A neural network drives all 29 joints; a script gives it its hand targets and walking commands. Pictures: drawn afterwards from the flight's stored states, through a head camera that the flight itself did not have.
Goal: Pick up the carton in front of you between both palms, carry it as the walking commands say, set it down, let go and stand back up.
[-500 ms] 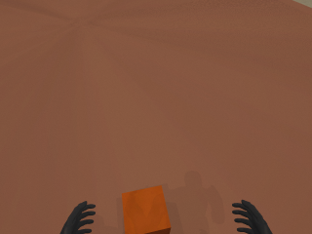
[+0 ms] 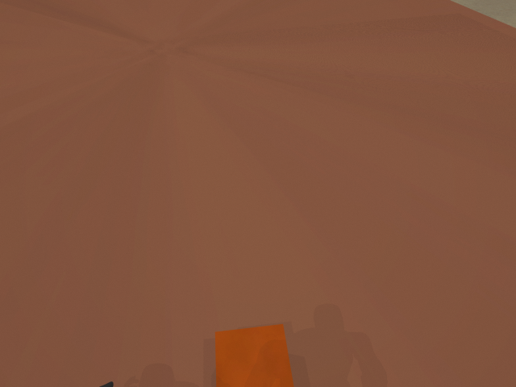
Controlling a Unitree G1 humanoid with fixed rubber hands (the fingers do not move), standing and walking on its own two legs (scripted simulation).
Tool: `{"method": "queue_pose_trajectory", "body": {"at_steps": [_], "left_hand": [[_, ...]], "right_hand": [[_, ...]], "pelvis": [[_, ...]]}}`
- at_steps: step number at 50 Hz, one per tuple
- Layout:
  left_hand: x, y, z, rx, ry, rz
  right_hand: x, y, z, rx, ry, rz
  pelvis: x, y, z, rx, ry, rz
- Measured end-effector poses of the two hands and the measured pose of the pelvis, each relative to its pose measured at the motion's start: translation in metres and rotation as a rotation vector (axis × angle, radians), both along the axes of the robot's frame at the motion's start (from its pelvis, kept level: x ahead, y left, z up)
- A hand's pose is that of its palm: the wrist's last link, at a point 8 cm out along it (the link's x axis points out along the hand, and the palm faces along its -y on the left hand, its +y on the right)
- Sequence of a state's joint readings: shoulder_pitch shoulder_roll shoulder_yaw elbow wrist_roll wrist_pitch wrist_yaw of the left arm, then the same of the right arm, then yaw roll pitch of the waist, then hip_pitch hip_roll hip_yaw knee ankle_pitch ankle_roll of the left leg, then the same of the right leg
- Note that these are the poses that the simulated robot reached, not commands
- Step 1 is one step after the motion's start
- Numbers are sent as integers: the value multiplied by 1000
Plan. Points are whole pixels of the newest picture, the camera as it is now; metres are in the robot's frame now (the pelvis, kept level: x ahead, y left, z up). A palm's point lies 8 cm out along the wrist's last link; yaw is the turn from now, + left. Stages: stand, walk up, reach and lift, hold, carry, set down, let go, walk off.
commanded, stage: stand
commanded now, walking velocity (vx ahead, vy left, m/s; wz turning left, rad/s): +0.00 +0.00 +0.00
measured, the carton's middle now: (252, 375) +0.33 +0.03 -0.64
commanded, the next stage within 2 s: none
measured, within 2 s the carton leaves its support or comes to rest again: neither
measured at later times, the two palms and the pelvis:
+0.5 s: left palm out of the picture +0.05 +0.28 -0.12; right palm out of the picture +0.13 -0.24 -0.12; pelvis +0.02 +0.01 -0.01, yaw +4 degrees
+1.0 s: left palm out of the picture -0.01 +0.27 -0.13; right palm out of the picture +0.10 -0.24 -0.12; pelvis +0.00 +0.01 -0.01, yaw +6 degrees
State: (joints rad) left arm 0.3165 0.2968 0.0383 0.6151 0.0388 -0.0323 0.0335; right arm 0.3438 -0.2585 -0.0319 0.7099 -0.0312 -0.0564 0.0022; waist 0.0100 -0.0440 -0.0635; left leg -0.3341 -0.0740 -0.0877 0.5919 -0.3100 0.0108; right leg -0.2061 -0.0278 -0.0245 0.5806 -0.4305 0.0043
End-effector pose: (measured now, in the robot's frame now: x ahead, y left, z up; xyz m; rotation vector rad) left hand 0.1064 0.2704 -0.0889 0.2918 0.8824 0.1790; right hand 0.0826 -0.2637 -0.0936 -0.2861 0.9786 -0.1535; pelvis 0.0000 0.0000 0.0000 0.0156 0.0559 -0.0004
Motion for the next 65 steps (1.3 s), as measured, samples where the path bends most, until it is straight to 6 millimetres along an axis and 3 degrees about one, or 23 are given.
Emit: {"method": "queue_pose_trajectory", "body": {"at_steps": [12, 19, 38, 65], "left_hand": [[-30, 6, -22, -10, 108, 105], [-44, 7, -30, -19, 153, 138], [-89, 11, -36, -23, 262, 189], [-145, -9, -45, -68, 389, 242]], "right_hand": [[39, 22, -19, 24, 10, 52], [48, 28, -22, 17, 19, 67], [28, 25, -22, -5, 85, 78], [4, 21, -24, -1, 150, 85]], "pelvis": [[19, 6, -11, -13, 19, 43], [21, 9, -14, -20, 15, 60], [10, 8, -10, -29, -12, 95], [-4, 1, -5, -28, -44, 123]]}}
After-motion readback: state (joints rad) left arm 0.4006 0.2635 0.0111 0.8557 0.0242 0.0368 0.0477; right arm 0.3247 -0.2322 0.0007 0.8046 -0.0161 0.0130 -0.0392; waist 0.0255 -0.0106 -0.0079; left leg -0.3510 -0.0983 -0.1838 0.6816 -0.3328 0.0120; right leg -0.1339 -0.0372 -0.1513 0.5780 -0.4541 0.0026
